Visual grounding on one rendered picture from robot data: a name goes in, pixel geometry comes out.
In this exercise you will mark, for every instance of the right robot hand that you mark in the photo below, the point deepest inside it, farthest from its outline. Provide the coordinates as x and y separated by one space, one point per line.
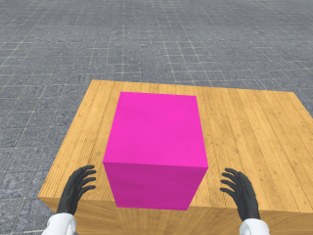
243 194

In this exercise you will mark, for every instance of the left robot hand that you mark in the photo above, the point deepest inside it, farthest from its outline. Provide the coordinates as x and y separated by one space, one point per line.
73 189

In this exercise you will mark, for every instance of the left robot forearm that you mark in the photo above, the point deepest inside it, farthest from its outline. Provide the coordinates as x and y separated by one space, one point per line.
60 224

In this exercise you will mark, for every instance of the pedestal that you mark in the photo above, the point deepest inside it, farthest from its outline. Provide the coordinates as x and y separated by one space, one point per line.
266 135

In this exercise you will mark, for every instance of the carton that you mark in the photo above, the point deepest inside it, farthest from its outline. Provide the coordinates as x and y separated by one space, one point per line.
155 157

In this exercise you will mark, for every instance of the right robot forearm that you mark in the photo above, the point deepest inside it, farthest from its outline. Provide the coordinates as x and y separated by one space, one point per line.
254 226

